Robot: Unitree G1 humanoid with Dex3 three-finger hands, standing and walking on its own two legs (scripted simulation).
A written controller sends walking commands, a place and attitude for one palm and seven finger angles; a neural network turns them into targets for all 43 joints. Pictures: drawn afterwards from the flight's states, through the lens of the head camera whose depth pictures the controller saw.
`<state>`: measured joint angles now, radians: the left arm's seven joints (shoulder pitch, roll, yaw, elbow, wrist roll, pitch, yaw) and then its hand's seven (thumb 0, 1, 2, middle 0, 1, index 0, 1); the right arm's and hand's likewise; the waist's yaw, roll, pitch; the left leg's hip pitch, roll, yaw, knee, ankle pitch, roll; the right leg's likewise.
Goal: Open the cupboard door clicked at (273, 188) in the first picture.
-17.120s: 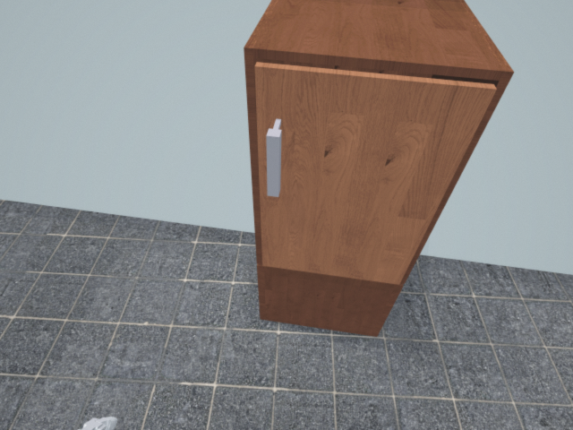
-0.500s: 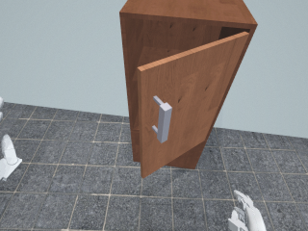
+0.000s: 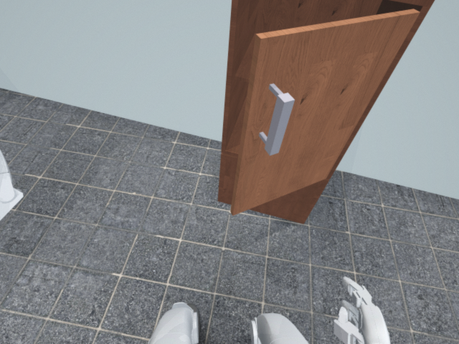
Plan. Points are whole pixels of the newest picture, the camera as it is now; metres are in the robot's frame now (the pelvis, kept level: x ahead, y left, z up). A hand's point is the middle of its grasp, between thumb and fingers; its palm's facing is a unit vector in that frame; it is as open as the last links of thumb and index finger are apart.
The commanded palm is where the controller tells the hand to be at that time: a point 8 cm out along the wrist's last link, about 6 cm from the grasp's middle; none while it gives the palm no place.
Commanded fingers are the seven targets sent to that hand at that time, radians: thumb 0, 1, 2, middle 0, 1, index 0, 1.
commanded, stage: stop stepping back and stand still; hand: left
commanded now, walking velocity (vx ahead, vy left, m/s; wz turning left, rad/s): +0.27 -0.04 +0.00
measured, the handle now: (272, 120) +0.53 -0.07 +0.09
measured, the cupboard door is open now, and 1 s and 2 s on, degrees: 41 41 41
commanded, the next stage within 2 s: let the arm hang, fingers relaxed in 1.66 s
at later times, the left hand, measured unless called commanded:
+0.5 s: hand out of the picture +0.15 +0.24 +0.21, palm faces +0.27 -0.87 -0.42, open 7.4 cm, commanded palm +0.08 +0.30 +0.22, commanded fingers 0.00 0.90 0.90 -0.20 -0.30 -0.20 -0.30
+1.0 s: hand (70, 286) +0.14 +0.16 +0.21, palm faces +0.24 -0.84 -0.49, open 7.4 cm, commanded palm +0.09 +0.23 +0.22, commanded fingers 0.00 0.90 0.90 -0.20 -0.30 -0.20 -0.30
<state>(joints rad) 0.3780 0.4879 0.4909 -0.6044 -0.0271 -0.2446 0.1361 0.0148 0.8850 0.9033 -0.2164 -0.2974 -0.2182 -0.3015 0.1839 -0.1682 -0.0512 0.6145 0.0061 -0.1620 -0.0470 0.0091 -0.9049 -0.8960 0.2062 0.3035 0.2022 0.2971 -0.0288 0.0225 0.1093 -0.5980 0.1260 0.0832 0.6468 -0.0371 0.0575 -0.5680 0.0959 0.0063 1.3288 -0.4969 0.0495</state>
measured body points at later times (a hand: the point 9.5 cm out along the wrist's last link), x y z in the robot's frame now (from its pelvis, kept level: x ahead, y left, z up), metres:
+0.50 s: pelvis -0.10 +0.02 +0.04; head -0.08 +0.06 +0.48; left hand +0.13 +0.29 +0.23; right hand +0.03 -0.23 -0.02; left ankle -0.10 +0.14 -0.70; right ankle -0.09 -0.07 -0.65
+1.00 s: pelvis -0.10 -0.04 +0.04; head -0.08 -0.05 +0.49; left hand +0.13 +0.21 +0.24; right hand +0.02 -0.31 -0.04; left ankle -0.07 +0.10 -0.67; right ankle -0.12 -0.10 -0.70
